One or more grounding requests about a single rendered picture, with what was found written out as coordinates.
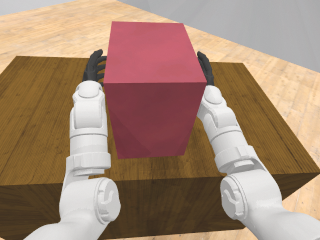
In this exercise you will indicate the right robot forearm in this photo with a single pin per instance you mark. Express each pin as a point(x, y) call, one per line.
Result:
point(232, 152)

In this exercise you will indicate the left robot hand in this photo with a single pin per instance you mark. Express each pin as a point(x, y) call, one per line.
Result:
point(92, 67)

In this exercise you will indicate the right robot upper arm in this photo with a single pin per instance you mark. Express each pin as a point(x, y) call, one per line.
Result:
point(253, 198)

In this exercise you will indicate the pedestal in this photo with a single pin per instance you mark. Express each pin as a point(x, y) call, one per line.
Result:
point(165, 195)

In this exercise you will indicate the left robot forearm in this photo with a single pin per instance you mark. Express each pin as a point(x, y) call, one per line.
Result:
point(88, 132)

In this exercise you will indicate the left robot upper arm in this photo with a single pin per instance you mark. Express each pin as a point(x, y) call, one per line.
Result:
point(86, 208)

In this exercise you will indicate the carton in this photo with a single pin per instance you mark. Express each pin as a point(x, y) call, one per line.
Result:
point(154, 85)

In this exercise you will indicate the right robot hand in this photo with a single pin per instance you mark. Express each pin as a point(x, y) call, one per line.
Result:
point(206, 68)

